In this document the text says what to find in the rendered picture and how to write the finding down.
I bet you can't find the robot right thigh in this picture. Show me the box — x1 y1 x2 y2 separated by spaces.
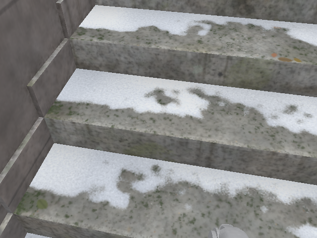
208 226 249 238

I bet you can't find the right robot shin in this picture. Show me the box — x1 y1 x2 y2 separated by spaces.
219 224 234 230

